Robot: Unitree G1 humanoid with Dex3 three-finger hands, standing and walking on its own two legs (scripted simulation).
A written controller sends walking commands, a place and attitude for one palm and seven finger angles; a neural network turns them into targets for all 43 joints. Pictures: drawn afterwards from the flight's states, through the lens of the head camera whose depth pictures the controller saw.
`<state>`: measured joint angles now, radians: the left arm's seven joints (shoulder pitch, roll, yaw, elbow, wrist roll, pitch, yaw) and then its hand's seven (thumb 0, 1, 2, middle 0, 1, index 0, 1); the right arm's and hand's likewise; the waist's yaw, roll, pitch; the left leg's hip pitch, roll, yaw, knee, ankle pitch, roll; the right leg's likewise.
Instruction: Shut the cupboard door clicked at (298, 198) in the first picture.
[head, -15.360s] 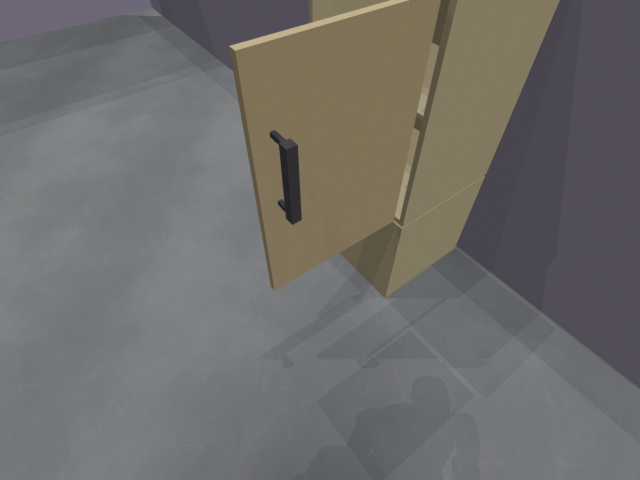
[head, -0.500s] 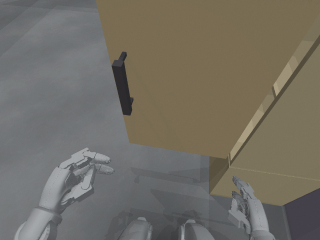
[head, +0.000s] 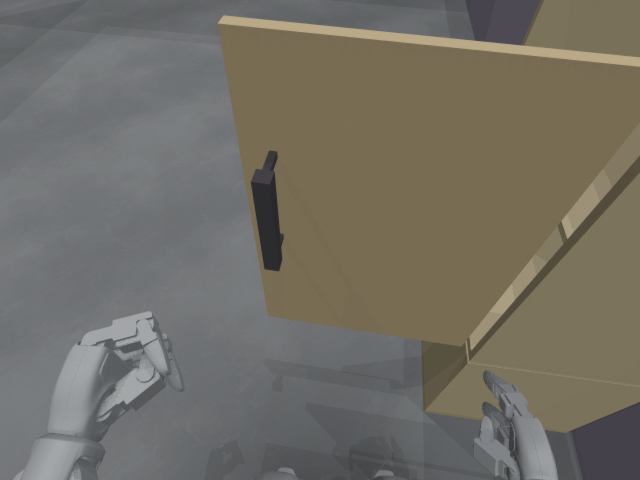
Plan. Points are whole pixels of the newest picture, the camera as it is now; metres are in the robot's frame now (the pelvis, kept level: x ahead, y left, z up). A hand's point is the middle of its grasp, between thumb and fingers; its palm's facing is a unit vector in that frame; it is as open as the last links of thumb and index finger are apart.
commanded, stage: raise the hand and make a fist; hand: left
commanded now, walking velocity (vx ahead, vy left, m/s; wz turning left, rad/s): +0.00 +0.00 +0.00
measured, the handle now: (272, 215) +0.43 +0.10 +0.08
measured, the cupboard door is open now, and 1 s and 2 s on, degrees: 89 89 89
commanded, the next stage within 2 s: bring the fist close to the handle in 0.70 s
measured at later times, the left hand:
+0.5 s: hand (163, 368) +0.22 +0.18 +0.07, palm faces -0.10 -0.99 -0.03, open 3.1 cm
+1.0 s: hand (189, 350) +0.23 +0.15 +0.10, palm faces -0.06 -1.00 -0.06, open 3.1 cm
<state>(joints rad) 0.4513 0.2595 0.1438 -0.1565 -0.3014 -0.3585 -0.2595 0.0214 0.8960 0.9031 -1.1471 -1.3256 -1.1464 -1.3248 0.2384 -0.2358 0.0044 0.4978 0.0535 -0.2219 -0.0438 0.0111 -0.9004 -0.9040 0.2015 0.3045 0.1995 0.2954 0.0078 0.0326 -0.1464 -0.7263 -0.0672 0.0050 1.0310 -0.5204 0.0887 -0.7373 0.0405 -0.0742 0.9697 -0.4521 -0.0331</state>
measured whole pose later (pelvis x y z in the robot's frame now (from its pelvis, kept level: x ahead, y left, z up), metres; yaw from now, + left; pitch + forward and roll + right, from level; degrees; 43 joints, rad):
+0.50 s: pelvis +0.00 +0.00 +0.02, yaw +0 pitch +10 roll -3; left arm 0.36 0.28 0.14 -0.04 -0.28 -0.23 -0.30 0.02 0.90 0.90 -1.30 -1.50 -1.30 -1.50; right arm 0.29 -0.26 0.04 0.52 0.06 -0.22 -0.04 0.01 -0.90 -0.90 0.20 0.31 0.20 0.30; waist -0.02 0.04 -0.13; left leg -0.62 -0.07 0.00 0.92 -0.47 0.09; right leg -0.63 0.03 -0.07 0.86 -0.41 -0.03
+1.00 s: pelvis +0.00 -0.02 +0.01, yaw +1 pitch +10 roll -2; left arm 0.32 0.26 0.13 -0.07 -0.28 -0.32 -0.25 0.02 0.90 0.90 -1.30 -1.50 -1.30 -1.50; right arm 0.26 -0.25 0.04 0.54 0.04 -0.23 -0.04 0.01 -0.90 -0.90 0.20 0.30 0.20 0.30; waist -0.01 0.04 -0.12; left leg -0.63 -0.06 -0.02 0.94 -0.48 0.06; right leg -0.64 0.05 -0.09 0.89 -0.42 -0.06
